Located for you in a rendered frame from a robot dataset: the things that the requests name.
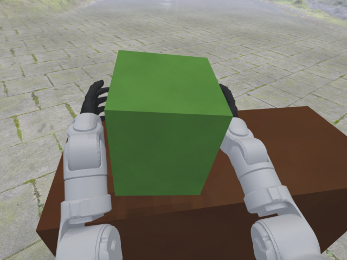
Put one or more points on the robot left upper arm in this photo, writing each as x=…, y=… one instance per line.
x=95, y=242

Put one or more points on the robot left forearm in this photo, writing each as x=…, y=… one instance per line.
x=84, y=172

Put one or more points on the robot right upper arm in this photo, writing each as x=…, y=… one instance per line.
x=284, y=237

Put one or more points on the robot right forearm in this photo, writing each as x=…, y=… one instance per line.
x=264, y=193

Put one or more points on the robot right hand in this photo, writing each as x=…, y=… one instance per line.
x=230, y=100

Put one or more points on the carton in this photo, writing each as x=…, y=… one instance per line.
x=166, y=118

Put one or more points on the pedestal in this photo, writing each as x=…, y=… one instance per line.
x=309, y=156

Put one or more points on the robot left hand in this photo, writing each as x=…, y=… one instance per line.
x=91, y=102

